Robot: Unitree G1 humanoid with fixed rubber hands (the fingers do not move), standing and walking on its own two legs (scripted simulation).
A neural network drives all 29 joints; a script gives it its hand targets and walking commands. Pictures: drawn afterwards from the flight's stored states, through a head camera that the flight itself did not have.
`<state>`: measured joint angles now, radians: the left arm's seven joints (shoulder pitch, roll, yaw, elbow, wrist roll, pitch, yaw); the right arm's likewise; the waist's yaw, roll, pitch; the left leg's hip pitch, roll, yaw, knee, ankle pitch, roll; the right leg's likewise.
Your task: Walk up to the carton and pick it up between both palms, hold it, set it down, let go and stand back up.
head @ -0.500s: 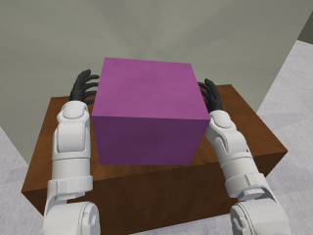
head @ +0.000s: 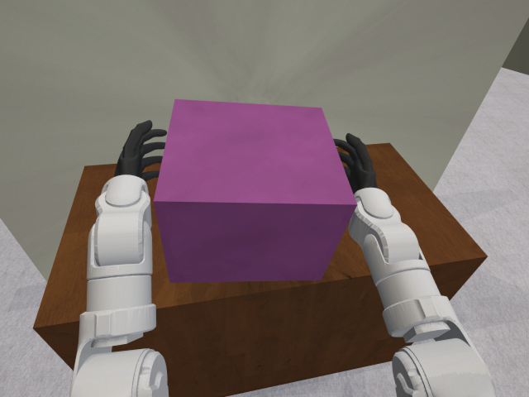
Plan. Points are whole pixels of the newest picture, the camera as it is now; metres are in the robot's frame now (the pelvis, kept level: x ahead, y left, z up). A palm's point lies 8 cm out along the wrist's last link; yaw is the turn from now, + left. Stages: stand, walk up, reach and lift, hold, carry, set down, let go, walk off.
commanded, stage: hold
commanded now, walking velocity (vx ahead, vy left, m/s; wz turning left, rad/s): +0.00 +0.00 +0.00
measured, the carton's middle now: (249, 191) +0.38 +0.01 +0.14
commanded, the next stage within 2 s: none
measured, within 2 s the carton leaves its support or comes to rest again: neither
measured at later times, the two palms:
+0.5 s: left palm (130, 179) +0.35 +0.17 +0.19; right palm (360, 188) +0.35 -0.15 +0.17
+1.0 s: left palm (133, 175) +0.36 +0.17 +0.19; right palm (360, 188) +0.36 -0.15 +0.16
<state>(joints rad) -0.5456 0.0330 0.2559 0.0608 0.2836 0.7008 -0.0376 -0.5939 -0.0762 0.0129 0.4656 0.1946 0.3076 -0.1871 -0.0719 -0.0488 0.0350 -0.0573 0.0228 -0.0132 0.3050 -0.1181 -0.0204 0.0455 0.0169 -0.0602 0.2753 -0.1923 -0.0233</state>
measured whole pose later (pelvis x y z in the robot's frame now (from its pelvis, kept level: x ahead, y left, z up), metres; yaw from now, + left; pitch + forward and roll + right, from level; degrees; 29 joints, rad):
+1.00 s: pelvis +0.00 +0.00 +0.00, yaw -1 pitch -7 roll +0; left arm -0.57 0.03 0.26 0.08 0.29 0.70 -0.04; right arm -0.60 -0.08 0.00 0.49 0.19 0.29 -0.18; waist -0.06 -0.05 0.04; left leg -0.06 0.02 0.00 0.30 -0.12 -0.02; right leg 0.04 0.02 -0.05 0.27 -0.18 -0.02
